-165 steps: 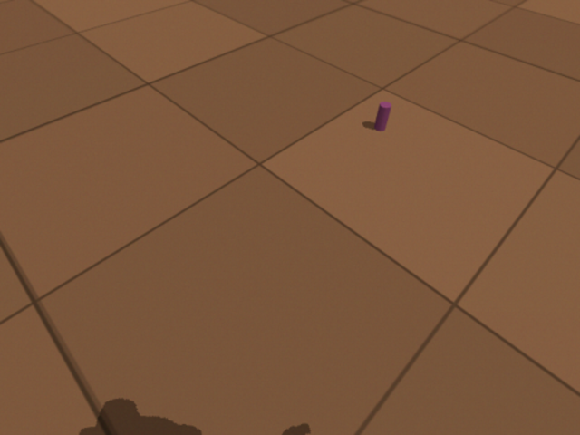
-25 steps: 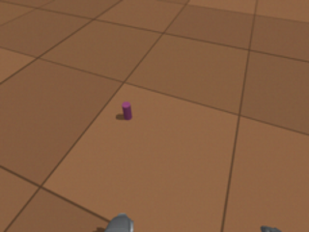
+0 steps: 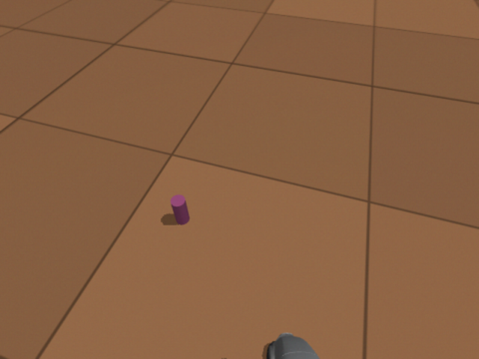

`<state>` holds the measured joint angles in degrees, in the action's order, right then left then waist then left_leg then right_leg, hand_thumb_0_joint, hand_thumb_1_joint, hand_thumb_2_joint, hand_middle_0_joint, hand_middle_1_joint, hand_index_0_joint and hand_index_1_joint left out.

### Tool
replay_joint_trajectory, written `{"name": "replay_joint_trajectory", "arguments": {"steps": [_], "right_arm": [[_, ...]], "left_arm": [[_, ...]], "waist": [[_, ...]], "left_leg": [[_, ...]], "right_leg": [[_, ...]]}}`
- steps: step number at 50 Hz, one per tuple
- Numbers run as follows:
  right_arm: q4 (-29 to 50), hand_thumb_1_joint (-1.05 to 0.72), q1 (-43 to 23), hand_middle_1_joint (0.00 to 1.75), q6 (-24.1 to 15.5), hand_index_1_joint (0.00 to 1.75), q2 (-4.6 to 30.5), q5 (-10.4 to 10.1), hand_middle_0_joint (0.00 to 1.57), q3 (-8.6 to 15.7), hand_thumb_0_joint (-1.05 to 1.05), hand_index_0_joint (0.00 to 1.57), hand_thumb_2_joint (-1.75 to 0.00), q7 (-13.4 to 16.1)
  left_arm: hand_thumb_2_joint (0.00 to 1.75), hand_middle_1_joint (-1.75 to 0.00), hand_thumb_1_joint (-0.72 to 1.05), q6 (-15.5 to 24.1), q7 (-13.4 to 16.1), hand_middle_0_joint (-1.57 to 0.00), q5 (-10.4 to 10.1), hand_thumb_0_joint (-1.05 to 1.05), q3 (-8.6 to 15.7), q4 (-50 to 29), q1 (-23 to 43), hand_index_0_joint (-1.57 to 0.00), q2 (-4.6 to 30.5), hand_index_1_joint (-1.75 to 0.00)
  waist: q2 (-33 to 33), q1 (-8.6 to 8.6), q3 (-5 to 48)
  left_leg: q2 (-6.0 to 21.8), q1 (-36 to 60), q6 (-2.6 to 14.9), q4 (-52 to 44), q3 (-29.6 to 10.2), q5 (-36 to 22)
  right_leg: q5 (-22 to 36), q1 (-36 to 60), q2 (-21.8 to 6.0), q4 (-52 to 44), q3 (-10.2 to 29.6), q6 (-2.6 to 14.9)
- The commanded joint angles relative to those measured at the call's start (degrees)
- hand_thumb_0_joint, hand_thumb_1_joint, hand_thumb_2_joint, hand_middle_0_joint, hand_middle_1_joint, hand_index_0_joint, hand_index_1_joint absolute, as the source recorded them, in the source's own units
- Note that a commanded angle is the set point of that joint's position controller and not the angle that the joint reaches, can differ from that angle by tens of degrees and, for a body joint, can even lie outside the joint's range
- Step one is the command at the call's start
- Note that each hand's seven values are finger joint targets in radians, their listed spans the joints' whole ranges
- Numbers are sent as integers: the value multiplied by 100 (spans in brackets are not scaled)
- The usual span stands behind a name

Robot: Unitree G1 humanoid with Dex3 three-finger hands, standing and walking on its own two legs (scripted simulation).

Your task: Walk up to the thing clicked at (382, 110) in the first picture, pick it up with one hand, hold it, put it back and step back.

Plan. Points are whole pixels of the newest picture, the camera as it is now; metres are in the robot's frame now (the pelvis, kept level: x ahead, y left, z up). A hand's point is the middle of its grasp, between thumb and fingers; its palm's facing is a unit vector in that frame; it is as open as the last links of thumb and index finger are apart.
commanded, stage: walk up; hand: left
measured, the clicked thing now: (180, 210) +0.85 +0.24 -0.69
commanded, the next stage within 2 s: none
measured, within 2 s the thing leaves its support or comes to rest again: neither
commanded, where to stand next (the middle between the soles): +0.52 +0.03 m, yaw +1 degrees
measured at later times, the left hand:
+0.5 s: hand (81, 339) +0.20 +0.29 -0.14, palm faces +0.05 -0.92 -0.39, open 7.4 cm
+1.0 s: hand (107, 235) +0.41 +0.29 -0.13, palm faces -0.03 -0.91 -0.42, open 7.4 cm
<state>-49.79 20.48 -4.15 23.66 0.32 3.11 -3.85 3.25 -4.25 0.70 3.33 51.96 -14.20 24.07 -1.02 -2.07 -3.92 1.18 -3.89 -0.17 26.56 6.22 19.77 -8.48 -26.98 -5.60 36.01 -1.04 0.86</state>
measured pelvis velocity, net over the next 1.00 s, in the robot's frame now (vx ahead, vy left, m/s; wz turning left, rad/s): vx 0.35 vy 0.01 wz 0.02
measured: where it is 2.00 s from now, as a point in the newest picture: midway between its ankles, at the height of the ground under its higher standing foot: (222, 290)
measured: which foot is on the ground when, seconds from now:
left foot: down 0.00-0.08, up 0.10-0.50, down 0.52-0.98, up 1.00-1.00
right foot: up 0.00-0.02, down 0.04-0.56, up 0.58-0.94, down 0.96-1.00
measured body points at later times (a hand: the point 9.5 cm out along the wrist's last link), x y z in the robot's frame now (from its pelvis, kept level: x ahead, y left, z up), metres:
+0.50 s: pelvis +0.18 +0.00 +0.00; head +0.19 +0.01 +0.45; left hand +0.19 +0.34 -0.11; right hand +0.26 -0.32 -0.11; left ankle +0.27 +0.15 -0.72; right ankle +0.14 -0.13 -0.73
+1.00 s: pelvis +0.35 +0.01 -0.01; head +0.37 -0.01 +0.44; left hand +0.42 +0.34 -0.11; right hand +0.39 -0.31 -0.14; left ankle +0.27 +0.15 -0.73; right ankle +0.44 -0.10 -0.74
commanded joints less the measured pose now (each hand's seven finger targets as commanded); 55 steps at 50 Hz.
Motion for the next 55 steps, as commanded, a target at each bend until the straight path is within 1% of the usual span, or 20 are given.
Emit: {"name": "replay_joint_trajectory", "arguments": {"steps": [1,2,3,4,5,10,15,22,26,27,28,30,33,41,46,48,50,51,52,55], "right_arm": [[662,-90,-461,30,-93,30,1310,-37,20,394,0,20,-90,147],[634,-90,-138,30,-88,30,1016,-36,20,291,0,20,-90,141],[679,-90,226,30,-86,30,628,-48,20,151,0,20,-90,129],[575,-90,279,30,-3,30,882,-45,20,173,0,20,-90,159],[490,-90,97,30,49,30,1329,-5,20,299,0,20,-90,226],[132,-90,199,30,145,30,1090,-75,20,278,0,20,-90,131],[207,-90,-227,30,201,30,1107,51,20,359,0,20,-90,-17],[352,-90,-849,30,54,30,1029,100,20,393,0,20,-90,-119],[-17,-90,384,30,-60,30,1322,132,20,531,0,20,-90,13],[-62,-90,825,30,-102,30,1748,190,20,656,0,20,-90,105],[170,-90,615,30,-145,30,2021,178,20,672,0,20,-90,161],[175,-90,427,30,-91,30,1889,-38,20,636,0,20,-90,174],[318,-90,-54,30,-153,30,1379,-53,20,401,0,20,-90,244],[536,-90,-126,30,-132,30,1506,25,20,473,0,20,-90,219],[701,-90,-386,30,-28,30,1410,13,20,437,0,20,-90,199],[734,-90,-160,30,7,30,1044,-8,20,298,0,20,-90,185],[787,-90,254,30,52,30,652,-16,20,132,0,20,-90,172],[647,-90,88,30,138,30,1246,26,20,306,0,20,-90,257],[585,-90,-92,30,154,30,1387,38,20,344,0,20,-90,276],[325,-90,76,30,227,30,1155,-54,20,301,0,20,-90,183]], "left_arm": [[90,-30,90,242,126,-20,-20,0,410,-120,-574,-20,1123,-30],[90,-30,90,302,198,-20,-1,0,501,-7,-1004,-20,1323,-30],[90,-30,90,352,274,-20,40,0,634,-49,-1306,-20,1789,-30],[90,-30,90,360,306,-20,-13,0,612,-192,-1200,-20,1945,-30],[90,-30,90,322,313,-20,-88,0,594,-245,-912,-20,2008,-30],[90,-30,90,353,354,-20,-110,0,361,-405,-249,-20,1376,-30],[90,-30,90,391,323,-20,-25,0,413,-638,-197,-20,1435,-30],[90,-30,90,340,281,-20,-8,0,437,-624,-289,-20,1576,-30],[90,-30,90,259,277,-20,27,0,279,-621,-300,-20,1247,-30],[90,-30,90,239,268,-20,-32,0,138,-649,-577,-20,813,-30],[90,-30,90,204,286,-20,-98,0,79,-635,-762,-20,625,-30],[90,-30,90,148,412,-20,-57,0,199,-519,-353,-20,1343,-30],[90,-30,90,103,319,-20,-171,0,183,-290,-637,-20,1143,-30],[90,-30,90,56,126,-20,-33,0,210,-477,74,-20,994,-30],[90,-30,90,205,161,-20,-40,0,274,-240,-421,-20,913,-30],[90,-30,90,282,266,-20,-7,0,407,-51,-1085,-20,1229,-30],[90,-30,90,352,388,-20,19,0,561,-237,-1408,-20,1892,-30],[90,-30,90,303,375,-20,-60,0,554,-276,-1065,-20,2006,-30],[90,-30,90,289,372,-20,-102,0,515,-381,-873,-20,1826,-30],[90,-30,90,318,417,-20,-126,0,370,-464,-565,-20,1449,-30]], "waist": [[243,560,471],[-502,712,878],[-1745,732,1123],[-1295,714,776],[-1051,708,613],[-800,213,60],[-617,309,-135],[-532,443,-61],[481,-294,586],[1783,-398,805],[1964,-195,571],[1031,-186,198],[880,158,-39],[1001,-39,-298],[662,320,115],[-320,628,681],[-1557,626,773],[-1107,625,527],[-812,572,181],[-659,287,30]], "left_leg": [[1046,-1166,848,408,-632,-1335],[662,-1402,690,1667,-327,-1178],[-36,-2340,408,3036,-11,326],[-380,-3135,266,3683,-462,1060],[-59,-3219,289,4087,-760,1067],[183,-2505,226,3427,-1143,-167],[300,-2710,-64,2366,-993,-541],[417,-1838,76,849,-469,-879],[88,216,317,200,-346,-364],[1015,792,642,-545,-1940,815],[2065,1105,1099,-1159,-4133,736],[2275,383,1574,-995,-3906,-413],[1327,-328,850,-845,-1638,-2287],[1368,-674,1350,-1259,-1086,-963],[1280,-1086,1097,-240,-927,-1184],[678,-1374,800,1489,-390,-1430],[-297,-3075,326,3592,-402,1057],[8,-3179,310,3929,-734,1197],[199,-3201,278,3969,-906,1138],[364,-2847,232,3566,-1002,198]], "right_leg": [[180,2105,333,-587,-251,116],[-299,2882,163,-959,74,190],[-958,3451,-1097,-1537,2009,472],[-1572,3393,-1865,-2167,3507,892],[-1867,3026,-2066,-2217,3878,1326],[-362,1576,-814,-2229,1130,745],[-1571,1386,-1011,-2611,814,1160],[-1700,1289,-1049,-2100,549,1039],[-165,672,-514,199,-59,679],[-390,-148,73,2041,-505,346],[-2031,-1432,876,2766,-241,128],[-2063,-1317,301,3280,451,241],[-1110,-600,98,2545,708,179],[-393,-238,-76,706,49,-115],[117,1402,226,-434,-151,15],[-200,2716,402,-952,-141,139],[-1331,3369,-1665,-1969,3384,814],[-1778,2839,-2031,-2092,3982,1401],[-1802,2335,-1912,-2206,3696,1529],[-591,1881,-1001,-2071,1818,892]]}}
